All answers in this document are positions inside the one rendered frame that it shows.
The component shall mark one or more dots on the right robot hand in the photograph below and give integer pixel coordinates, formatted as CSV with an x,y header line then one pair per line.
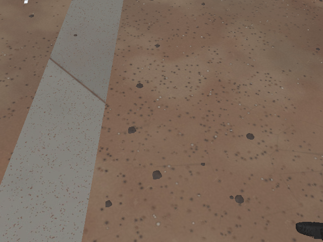
x,y
314,229

